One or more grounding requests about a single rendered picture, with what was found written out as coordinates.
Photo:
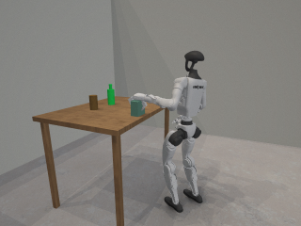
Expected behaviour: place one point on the table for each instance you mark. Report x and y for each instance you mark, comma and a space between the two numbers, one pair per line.
113, 120

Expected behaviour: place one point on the left robot upper arm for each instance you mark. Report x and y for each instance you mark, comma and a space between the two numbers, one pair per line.
178, 85

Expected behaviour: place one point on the left robot hand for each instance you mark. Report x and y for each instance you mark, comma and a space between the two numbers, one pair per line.
138, 97

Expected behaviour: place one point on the left robot forearm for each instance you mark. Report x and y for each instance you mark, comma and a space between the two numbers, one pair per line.
162, 102

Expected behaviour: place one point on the right robot hand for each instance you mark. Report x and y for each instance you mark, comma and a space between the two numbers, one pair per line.
178, 120

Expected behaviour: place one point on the right robot shin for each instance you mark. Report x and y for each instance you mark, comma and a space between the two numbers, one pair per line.
191, 175

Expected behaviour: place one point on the humanoid robot torso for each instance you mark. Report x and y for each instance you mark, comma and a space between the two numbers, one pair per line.
189, 105

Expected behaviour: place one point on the right robot upper arm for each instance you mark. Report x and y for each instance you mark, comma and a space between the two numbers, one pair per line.
203, 98

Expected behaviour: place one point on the sponge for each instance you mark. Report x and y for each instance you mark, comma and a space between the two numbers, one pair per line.
136, 108

